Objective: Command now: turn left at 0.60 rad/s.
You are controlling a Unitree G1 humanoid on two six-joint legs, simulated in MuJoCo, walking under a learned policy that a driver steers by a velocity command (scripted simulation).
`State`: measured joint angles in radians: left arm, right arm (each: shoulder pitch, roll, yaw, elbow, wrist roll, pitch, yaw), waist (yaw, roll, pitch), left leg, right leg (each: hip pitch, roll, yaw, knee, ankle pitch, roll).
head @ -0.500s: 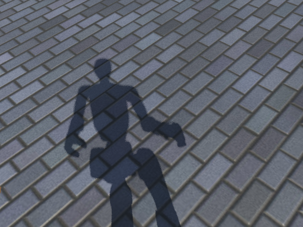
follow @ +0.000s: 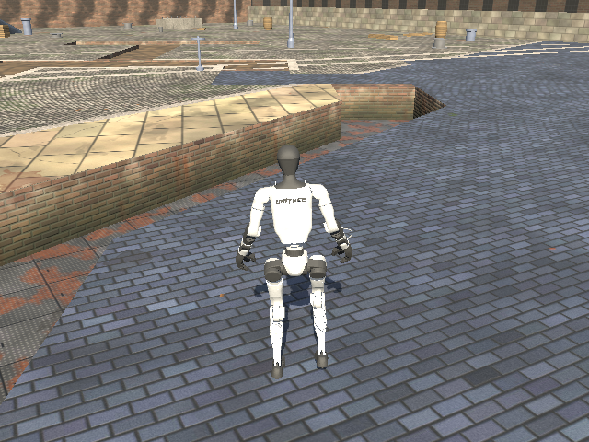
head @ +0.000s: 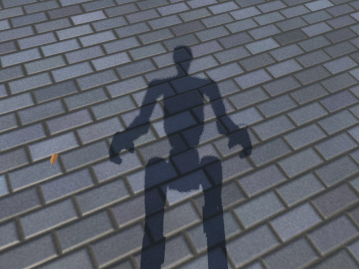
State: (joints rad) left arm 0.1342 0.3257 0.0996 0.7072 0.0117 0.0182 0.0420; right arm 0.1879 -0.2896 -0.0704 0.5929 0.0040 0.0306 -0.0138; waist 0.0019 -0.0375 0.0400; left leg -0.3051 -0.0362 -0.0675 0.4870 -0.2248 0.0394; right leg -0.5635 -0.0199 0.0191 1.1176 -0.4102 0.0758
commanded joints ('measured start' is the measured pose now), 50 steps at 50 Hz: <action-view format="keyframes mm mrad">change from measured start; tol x8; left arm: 1 -15 59 13 -71 -5 -17 -1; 14 44 97 -3 -85 21 -48 -38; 17 -70 30 -29 -93 19 -51 -39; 42 52 -13 -47 -72 1 -55 -41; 50 158 97 -15 -30 -27 -62 -19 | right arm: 1 -46 -156 -42 -71 0 -14 -17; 50 -33 -6 -5 29 22 -106 9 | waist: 1 9 168 -148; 12 17 184 -122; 13 19 151 -128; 15 -84 -176 -129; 30 8 68 -64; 42 -3 39 -82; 50 24 -113 106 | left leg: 1 167 213 -240 -123 382 185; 12 61 178 -341 -45 240 150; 15 -60 -22 -111 115 -180 -20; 20 90 34 -82 10 18 -59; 41 91 56 -119 -8 136 -28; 45 -37 -16 -29 68 -306 -11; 50 -186 45 47 229 -239 12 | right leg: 1 -56 9 37 -51 71 11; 10 174 18 24 -420 33 -16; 13 397 -13 40 -732 316 -63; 15 406 -255 283 -750 562 -239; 22 280 -81 118 -753 90 -123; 36 336 -28 53 -659 226 -111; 42 330 -20 48 -677 153 -112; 45 293 -55 142 -751 -265 -182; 47 326 -212 371 -877 -432 -279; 50 323 -284 442 -912 -320 -320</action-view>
